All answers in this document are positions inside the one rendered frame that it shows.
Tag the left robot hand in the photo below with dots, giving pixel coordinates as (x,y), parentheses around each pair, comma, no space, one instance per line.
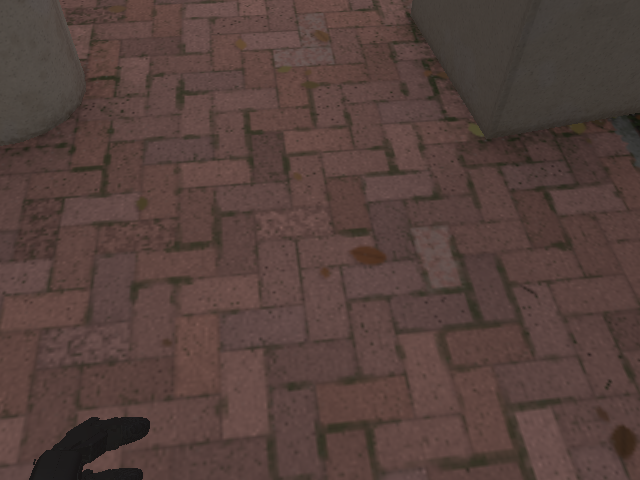
(86,442)

